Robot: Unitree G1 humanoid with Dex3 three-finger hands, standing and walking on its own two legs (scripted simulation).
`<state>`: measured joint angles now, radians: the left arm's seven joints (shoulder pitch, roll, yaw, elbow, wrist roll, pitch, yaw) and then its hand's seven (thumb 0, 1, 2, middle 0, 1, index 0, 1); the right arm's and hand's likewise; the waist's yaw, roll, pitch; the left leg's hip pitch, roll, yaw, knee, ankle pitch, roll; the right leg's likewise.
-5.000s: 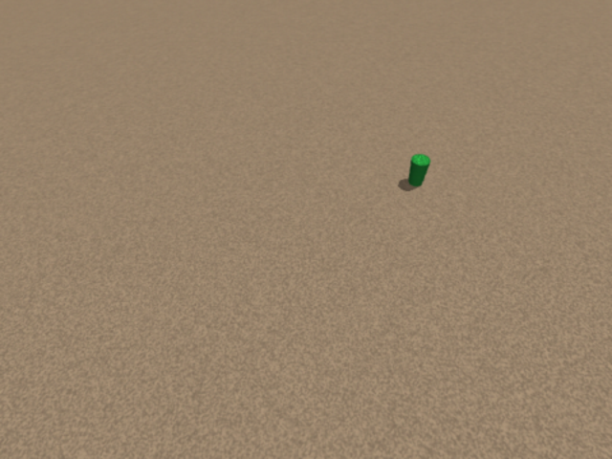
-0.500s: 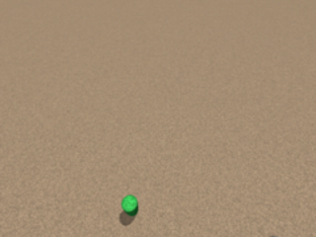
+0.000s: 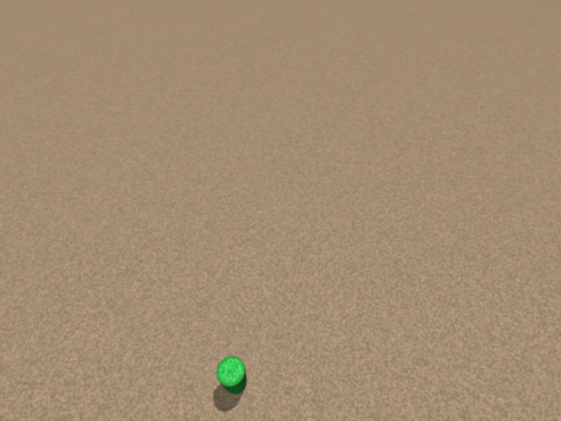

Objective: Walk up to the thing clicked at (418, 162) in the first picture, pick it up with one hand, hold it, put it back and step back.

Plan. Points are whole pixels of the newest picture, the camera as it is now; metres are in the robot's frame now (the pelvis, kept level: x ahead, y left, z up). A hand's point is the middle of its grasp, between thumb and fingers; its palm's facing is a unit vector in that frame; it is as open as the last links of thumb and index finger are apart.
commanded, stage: walk up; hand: left
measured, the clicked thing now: (233, 377) +0.39 +0.21 -0.71
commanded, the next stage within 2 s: stand in 0.44 s
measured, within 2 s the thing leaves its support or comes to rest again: neither
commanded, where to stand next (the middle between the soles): +0.05 +0.00 m, yaw -1 degrees
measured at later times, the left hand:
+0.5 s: hand out of the picture +0.09 +0.25 -0.16, palm faces -0.01 -0.94 -0.33, open 7.4 cm
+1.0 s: hand out of the picture +0.09 +0.25 -0.16, palm faces -0.02 -0.94 -0.35, open 7.4 cm
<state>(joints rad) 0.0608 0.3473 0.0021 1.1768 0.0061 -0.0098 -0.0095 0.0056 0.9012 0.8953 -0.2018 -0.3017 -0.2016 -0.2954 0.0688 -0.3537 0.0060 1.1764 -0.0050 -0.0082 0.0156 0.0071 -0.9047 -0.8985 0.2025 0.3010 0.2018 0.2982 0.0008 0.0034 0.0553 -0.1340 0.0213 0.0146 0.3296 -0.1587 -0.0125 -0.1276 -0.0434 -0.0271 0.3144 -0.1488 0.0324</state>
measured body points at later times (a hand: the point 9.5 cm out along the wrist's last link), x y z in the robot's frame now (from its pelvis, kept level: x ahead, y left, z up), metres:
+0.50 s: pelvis +0.01 +0.00 +0.00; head +0.01 +0.00 +0.45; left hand +0.09 +0.30 -0.13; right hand +0.09 -0.30 -0.13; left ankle +0.01 +0.13 -0.75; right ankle +0.01 -0.14 -0.75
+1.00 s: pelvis +0.02 -0.01 +0.00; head +0.03 -0.01 +0.45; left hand +0.09 +0.30 -0.13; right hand +0.10 -0.31 -0.13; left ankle +0.01 +0.13 -0.75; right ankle +0.01 -0.14 -0.75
